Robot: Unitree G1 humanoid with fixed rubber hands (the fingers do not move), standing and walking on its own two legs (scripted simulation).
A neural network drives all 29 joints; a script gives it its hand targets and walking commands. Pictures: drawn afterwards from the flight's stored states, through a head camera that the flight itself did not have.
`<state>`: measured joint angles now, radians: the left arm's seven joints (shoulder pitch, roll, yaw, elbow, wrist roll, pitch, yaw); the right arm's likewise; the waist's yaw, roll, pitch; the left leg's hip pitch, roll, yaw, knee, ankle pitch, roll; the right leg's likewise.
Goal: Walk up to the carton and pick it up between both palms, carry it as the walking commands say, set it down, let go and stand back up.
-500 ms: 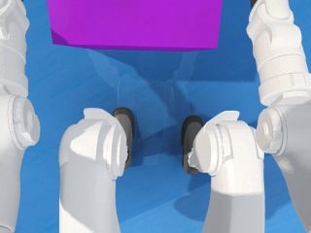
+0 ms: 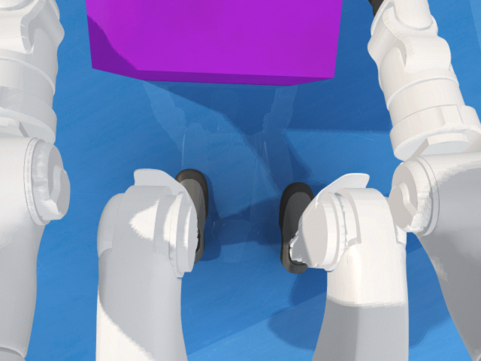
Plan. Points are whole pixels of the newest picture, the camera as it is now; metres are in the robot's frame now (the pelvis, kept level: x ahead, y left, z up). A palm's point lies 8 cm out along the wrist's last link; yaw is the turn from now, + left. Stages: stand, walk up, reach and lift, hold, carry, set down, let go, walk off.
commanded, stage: reach and lift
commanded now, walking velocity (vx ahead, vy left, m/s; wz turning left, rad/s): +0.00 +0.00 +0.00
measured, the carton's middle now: (218, 3) +0.54 +0.08 -0.25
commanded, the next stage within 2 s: none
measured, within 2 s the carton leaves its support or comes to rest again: leaves its support in 1.10 s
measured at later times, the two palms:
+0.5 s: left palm out of the picture +0.52 +0.26 -0.17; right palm out of the picture +0.55 -0.11 -0.16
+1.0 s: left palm out of the picture +0.52 +0.25 -0.17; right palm out of the picture +0.55 -0.11 -0.17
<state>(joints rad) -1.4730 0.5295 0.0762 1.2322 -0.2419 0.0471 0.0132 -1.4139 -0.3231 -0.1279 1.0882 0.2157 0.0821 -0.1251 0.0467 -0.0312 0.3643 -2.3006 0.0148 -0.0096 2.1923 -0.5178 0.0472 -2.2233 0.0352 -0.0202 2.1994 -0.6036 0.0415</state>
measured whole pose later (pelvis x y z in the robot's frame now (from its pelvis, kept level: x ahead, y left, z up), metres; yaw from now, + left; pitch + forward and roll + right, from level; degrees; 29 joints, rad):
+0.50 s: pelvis +0.00 +0.00 +0.01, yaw +0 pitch +36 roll -4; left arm -1.51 0.48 -0.01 1.25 -0.28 0.02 0.06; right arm -1.46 -0.30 -0.05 1.12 0.27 0.05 -0.19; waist 0.05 -0.04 0.39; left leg -2.28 0.01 -0.01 2.17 -0.52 0.04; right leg -2.21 0.05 -0.01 2.18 -0.60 0.05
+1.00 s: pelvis +0.00 +0.00 +0.00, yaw +0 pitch +36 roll -2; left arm -1.47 0.46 0.07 1.15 -0.21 0.14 0.03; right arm -1.44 -0.27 -0.20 1.05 0.16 0.15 -0.14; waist 0.06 -0.05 0.37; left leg -2.30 0.03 0.00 2.20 -0.52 0.04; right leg -2.26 0.09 0.01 2.21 -0.58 0.06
